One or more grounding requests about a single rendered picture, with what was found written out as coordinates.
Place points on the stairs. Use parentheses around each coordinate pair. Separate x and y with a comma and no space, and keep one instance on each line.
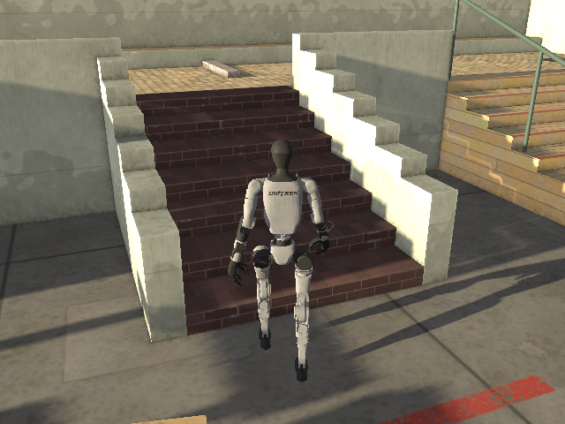
(483,134)
(207,150)

